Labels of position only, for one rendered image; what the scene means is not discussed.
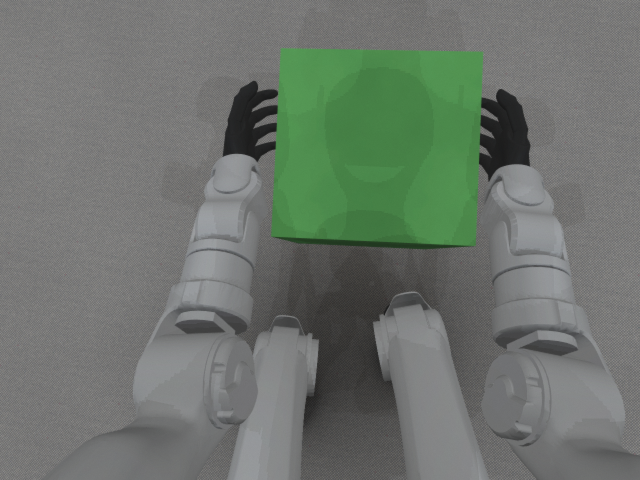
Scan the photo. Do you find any robot left hand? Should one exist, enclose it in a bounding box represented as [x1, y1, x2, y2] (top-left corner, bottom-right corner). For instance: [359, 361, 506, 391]
[223, 81, 278, 162]

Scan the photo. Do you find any right robot upper arm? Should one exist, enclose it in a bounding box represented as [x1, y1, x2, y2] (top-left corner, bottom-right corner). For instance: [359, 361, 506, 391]
[481, 348, 640, 480]

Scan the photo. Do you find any robot right forearm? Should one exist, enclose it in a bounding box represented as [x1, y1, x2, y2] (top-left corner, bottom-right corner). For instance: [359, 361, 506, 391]
[480, 164, 625, 432]

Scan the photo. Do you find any carton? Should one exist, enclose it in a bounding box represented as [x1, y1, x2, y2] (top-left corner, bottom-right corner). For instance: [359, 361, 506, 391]
[271, 48, 483, 249]

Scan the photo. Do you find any left robot upper arm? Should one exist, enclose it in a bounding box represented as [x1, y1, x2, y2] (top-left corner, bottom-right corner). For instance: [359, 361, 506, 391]
[41, 332, 258, 480]

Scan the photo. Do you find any robot right hand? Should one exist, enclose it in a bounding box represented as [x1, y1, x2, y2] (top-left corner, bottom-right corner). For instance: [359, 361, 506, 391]
[479, 89, 530, 181]

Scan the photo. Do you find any robot left shin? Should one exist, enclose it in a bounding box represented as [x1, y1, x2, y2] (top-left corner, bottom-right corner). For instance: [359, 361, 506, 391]
[253, 315, 305, 359]

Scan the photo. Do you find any right robot thigh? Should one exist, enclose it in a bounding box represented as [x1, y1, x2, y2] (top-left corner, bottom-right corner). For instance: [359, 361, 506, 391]
[373, 304, 489, 480]

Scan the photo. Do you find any robot left forearm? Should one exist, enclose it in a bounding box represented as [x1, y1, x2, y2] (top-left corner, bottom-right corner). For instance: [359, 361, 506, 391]
[133, 154, 268, 409]

